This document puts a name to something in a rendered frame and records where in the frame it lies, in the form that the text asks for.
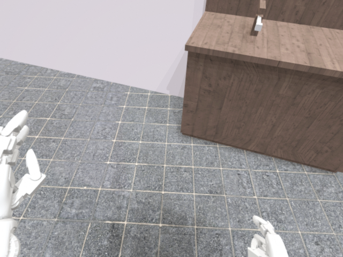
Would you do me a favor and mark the robot left hand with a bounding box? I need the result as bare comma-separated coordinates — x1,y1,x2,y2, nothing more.
0,110,46,220

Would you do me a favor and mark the robot right hand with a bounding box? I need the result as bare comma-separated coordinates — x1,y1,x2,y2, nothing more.
248,215,288,257

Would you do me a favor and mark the left robot forearm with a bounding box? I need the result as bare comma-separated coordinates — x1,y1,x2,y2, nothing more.
0,218,21,257

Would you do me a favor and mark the tap lever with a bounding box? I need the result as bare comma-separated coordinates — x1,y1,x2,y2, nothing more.
255,16,263,31

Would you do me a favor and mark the counter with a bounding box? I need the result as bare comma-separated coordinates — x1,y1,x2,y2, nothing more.
181,0,343,173

